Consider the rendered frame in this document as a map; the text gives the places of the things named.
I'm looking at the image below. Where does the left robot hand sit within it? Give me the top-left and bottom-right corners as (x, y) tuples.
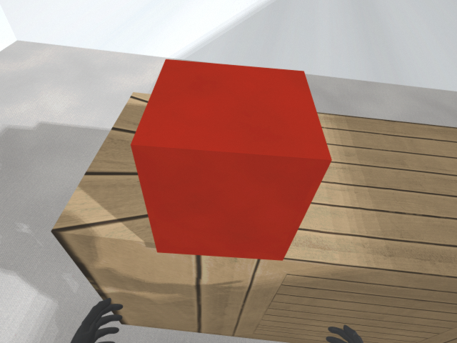
(71, 298), (123, 343)

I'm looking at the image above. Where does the right robot hand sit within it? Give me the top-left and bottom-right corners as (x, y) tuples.
(326, 325), (363, 343)

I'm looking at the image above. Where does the carton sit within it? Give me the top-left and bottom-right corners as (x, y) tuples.
(131, 59), (332, 261)

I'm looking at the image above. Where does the pedestal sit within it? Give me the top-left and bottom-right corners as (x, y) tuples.
(51, 92), (457, 343)

